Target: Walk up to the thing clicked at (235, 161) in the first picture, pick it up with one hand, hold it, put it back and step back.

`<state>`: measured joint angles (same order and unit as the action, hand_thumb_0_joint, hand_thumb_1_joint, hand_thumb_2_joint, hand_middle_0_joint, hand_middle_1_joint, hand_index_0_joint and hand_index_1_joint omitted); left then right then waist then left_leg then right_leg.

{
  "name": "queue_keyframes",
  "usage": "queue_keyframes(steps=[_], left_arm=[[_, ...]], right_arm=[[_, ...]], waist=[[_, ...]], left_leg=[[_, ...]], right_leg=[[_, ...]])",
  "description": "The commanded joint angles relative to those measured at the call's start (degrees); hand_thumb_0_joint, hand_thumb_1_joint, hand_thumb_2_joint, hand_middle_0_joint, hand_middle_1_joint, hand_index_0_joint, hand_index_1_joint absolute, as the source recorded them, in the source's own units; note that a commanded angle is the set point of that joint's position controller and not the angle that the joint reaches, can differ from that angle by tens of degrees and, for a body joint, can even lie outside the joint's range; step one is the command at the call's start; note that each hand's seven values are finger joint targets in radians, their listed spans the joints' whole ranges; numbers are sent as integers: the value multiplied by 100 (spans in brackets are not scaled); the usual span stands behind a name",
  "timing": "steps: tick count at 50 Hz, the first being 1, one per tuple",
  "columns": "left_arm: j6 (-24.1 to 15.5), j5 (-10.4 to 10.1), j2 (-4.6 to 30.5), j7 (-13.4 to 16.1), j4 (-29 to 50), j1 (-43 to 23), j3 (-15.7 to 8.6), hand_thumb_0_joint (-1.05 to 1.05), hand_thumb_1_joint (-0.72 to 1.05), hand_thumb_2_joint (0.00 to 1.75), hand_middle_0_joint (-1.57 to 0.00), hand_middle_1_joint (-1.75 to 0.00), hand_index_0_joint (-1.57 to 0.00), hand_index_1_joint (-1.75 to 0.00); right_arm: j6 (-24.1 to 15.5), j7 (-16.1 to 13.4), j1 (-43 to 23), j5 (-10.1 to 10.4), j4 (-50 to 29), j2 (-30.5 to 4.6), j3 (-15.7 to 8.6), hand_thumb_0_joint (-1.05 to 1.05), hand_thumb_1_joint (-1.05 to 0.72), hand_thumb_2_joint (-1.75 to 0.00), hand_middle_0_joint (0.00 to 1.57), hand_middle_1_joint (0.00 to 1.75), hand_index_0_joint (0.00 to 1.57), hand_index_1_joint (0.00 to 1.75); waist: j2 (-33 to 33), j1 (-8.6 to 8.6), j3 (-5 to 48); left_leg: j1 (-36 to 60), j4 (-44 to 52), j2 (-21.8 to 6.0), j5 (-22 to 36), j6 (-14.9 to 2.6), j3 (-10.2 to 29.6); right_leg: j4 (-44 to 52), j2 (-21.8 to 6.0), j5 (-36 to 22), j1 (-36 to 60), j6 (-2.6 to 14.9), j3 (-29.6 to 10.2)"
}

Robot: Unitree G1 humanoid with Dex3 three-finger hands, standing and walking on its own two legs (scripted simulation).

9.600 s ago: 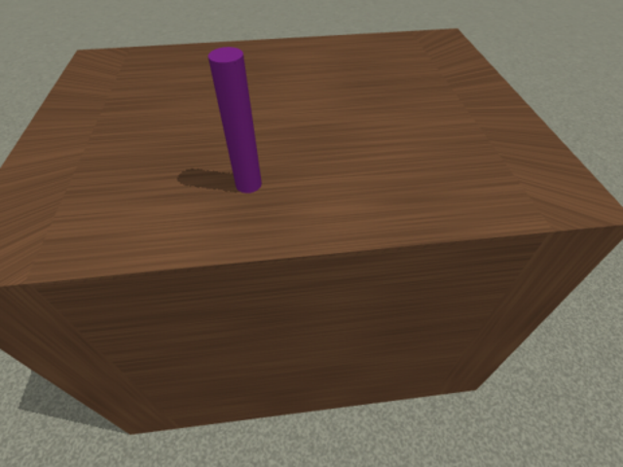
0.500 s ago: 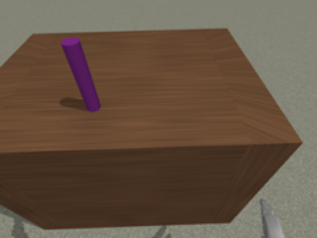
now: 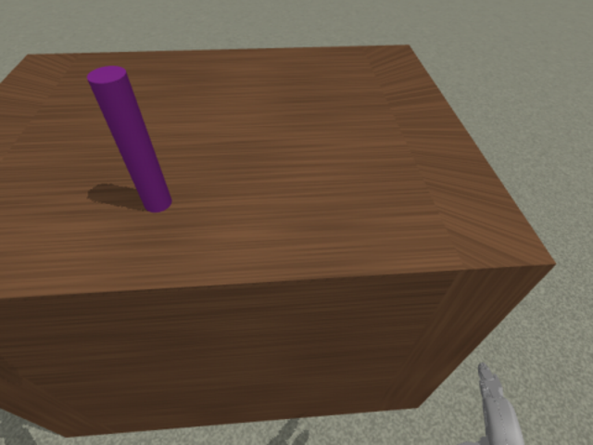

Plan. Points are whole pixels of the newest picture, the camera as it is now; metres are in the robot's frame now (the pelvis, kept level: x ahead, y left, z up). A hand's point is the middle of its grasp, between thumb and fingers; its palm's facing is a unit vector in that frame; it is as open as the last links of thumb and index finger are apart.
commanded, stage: go down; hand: left
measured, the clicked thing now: (136, 149) +0.51 +0.24 +0.14
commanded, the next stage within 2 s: approach in 1.32 s
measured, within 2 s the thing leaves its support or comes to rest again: neither
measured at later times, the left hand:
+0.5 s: hand out of the picture +0.35 +0.41 +0.21, palm faces +0.25 -0.97 +0.01, open 17.7 cm
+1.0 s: hand out of the picture +0.37 +0.42 +0.21, palm faces +0.26 -0.96 +0.01, open 17.7 cm
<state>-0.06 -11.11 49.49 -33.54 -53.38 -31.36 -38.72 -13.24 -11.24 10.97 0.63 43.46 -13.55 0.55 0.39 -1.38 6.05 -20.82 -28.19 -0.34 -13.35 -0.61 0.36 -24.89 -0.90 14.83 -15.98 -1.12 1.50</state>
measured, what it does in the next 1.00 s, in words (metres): stands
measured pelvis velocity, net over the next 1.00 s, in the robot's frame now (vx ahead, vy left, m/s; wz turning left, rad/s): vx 0.01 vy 0.01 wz -0.01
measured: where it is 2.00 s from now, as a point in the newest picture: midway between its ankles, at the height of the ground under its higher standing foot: outside the picture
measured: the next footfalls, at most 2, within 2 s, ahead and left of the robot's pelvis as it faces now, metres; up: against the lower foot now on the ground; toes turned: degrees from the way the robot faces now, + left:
none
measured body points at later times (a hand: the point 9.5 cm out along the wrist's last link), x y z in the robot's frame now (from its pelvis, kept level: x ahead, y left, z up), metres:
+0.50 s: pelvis +0.00 +0.00 +0.00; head +0.02 +0.01 +0.45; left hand +0.33 +0.46 +0.21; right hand +0.16 -0.26 -0.08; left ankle +0.01 +0.11 -0.74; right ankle -0.03 -0.13 -0.74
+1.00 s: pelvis +0.01 +0.01 +0.00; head +0.04 +0.02 +0.44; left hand +0.35 +0.47 +0.21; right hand +0.16 -0.26 -0.08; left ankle +0.01 +0.11 -0.74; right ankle -0.03 -0.13 -0.74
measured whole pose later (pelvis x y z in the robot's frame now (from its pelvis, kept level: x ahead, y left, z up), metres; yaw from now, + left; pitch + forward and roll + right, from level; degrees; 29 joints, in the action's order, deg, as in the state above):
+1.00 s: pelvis +0.01 +0.01 +0.00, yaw +0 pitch +10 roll -2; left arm 2.1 -9.4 55.6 -34.8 -62.3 -39.5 -38.7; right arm -13.0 -11.6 11.3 0.9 40.2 -14.0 1.8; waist 0.0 -3.2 7.0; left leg -26.2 -32.0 -0.7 -15.5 -0.9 0.5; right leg -26.7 -0.5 15.9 -20.4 -1.4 1.5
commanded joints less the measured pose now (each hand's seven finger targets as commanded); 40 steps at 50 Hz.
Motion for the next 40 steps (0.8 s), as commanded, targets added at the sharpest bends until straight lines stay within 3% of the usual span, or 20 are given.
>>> queue_keyframes(steps=[1,6,8,10,11,12,14,16,18,20,23,24,26,27,28,29,32,34,36,40], left_arm=[[-314,-193,2303,-12,1336,-1979,-215,0,-61,5,-4,0,-3,-2],[-247,-206,2446,-28,1221,-2039,-309,0,-61,4,-4,-1,-4,-2],[-225,-230,2234,-82,1281,-2186,-120,0,-60,5,-4,-1,-4,-2],[-187,-216,2496,-58,1093,-2001,-327,0,-60,5,-4,-1,-4,-2],[-190,-221,2417,-79,1262,-2273,-164,0,-59,5,-4,-1,-4,-2],[-165,-206,2579,-81,1049,-2174,-326,0,-59,5,-4,-1,-4,-2],[-122,-200,2649,-86,938,-2165,-368,0,-59,6,-4,-1,-3,-2],[-100,-167,2481,-138,887,-2280,-159,0,-58,5,-4,-1,-4,-2],[-87,-172,2754,-124,864,-2347,-338,0,-59,5,-4,-1,-3,-2],[-74,-163,2577,-170,942,-2612,-111,0,-58,6,-4,-2,-3,-3],[-9,-133,2886,-155,569,-2431,-285,0,-61,5,-4,-3,-4,-3],[-13,-108,2759,-197,620,-2518,-124,0,-61,5,-4,-3,-4,-3],[-29,-96,2619,-224,620,-2734,22,0,-60,6,-4,-2,-4,-3],[-64,-105,2884,-178,534,-2606,-251,0,-61,6,-4,-3,-4,-4],[-70,-82,2958,-159,478,-2632,-249,0,-61,5,-4,-2,-4,-3],[-83,-104,2809,-194,510,-2765,-108,0,-61,6,-4,-3,-4,-4],[-100,-46,2915,-129,359,-2762,-133,0,-61,6,-4,-3,-4,-3],[-103,-33,2974,-109,420,-2877,-160,0,-60,5,-4,-3,-4,-3],[-106,-24,2978,-102,244,-2819,-139,0,-61,5,-4,-3,-4,-3],[-225,-32,2912,-170,236,-2846,-31,0,-61,5,-4,-3,-5,-4]], right_arm=[[-290,-51,-404,10,-595,-677,-82,0,54,-5,5,5,5,5],[-345,-98,-460,-10,-711,-1136,-438,0,54,-5,5,5,5,5],[-304,-45,-429,9,-411,-688,-100,0,55,-5,5,5,5,5],[-360,-94,-541,0,-539,-1014,-336,0,54,-5,5,5,5,5],[-297,-64,-284,4,-191,-752,-159,0,54,-5,5,5,5,5],[-355,-100,-676,6,-855,-1031,-278,0,54,-5,5,5,5,5],[-312,-106,-445,2,-437,-1013,-317,0,55,-5,5,5,5,5],[-311,-73,-609,15,-602,-743,-65,0,55,-5,5,5,5,5],[-326,-144,-566,11,-782,-1097,-346,0,54,-5,5,5,5,5],[-279,-95,-406,17,-557,-702,-10,0,55,-5,5,5,5,5],[-282,-171,-349,22,-606,-1128,-358,0,54,-5,5,5,5,5],[-262,-133,-291,22,-576,-910,-134,0,54,-5,5,5,5,5],[-275,-127,-389,23,-557,-769,-71,0,54,-5,5,5,5,5],[-316,-163,-667,35,-1119,-1035,-183,0,54,-5,5,5,5,5],[-308,-169,-582,26,-1009,-1051,-230,0,54,-5,5,5,5,5],[-242,-125,-240,19,-582,-753,-8,0,54,-5,5,5,5,5],[-288,-158,-516,25,-904,-1048,-248,0,54,-5,5,5,5,5],[-285,-125,-548,21,-996,-941,-101,0,55,-5,5,5,5,5],[-273,-146,-413,28,-890,-1050,-267,0,54,-5,5,5,5,5],[-271,-108,-372,40,-779,-916,-185,0,55,-5,5,5,5,5]], waist=[[919,127,1312],[1019,-18,1590],[1075,74,1380],[938,59,1455],[1006,51,1458],[846,17,1528],[934,46,1523],[948,56,1395],[858,-25,1639],[962,13,1455],[935,-43,1518],[1052,-26,1390],[912,-16,1377],[818,-28,1596],[861,-47,1643],[1063,-38,1538],[959,-86,1579],[1048,-5,1593],[932,-69,1611],[984,-78,1594]], left_leg=[[1393,162,67,1823,-71,68],[1696,107,-35,2119,6,137],[1578,98,-18,2084,-3,138],[1508,83,-4,2095,-3,142],[1511,59,24,2063,-32,115],[1467,58,28,2000,-43,111],[1404,42,35,2088,-38,103],[1355,50,31,1982,-39,109],[1475,23,37,2022,-48,106],[1387,59,57,1766,-56,103],[1325,63,69,1757,-59,91],[1328,66,60,1741,-42,98],[1269,27,51,1746,-63,108],[1286,1,63,1791,-63,98],[1327,-18,48,1829,-60,114],[1337,-33,65,1853,-62,99],[1295,-53,61,1722,-60,102],[1241,-12,50,1572,-37,123],[1209,-45,56,1642,-62,111],[1157,-140,51,1745,-72,118]], right_leg=[[255,136,-1414,-203,187,150],[196,187,-1450,-302,222,182],[209,182,-1401,-385,226,180],[171,180,-1488,-253,217,181],[201,163,-1470,-331,209,158],[222,157,-1473,-234,191,149],[191,152,-1548,-205,201,141],[196,159,-1438,-298,208,141],[199,154,-1520,-245,187,137],[227,155,-1305,-378,198,137],[213,141,-1368,-301,199,127],[207,150,-1316,-408,212,123],[193,159,-1303,-448,204,121],[184,145,-1367,-307,191,119],[160,150,-1387,-333,201,124],[169,149,-1380,-415,205,114],[154,142,-1297,-488,202,105],[156,160,-1134,-468,234,125],[145,151,-1242,-442,217,111],[72,160,-1309,-580,212,106]])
